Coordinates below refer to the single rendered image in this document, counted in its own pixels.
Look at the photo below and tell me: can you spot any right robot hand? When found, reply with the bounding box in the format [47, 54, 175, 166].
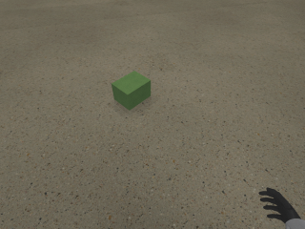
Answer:
[259, 187, 301, 223]

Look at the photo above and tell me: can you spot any robot right forearm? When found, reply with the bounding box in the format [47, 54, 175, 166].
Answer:
[285, 219, 305, 229]

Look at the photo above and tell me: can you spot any carton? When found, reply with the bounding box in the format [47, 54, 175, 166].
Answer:
[112, 71, 152, 110]

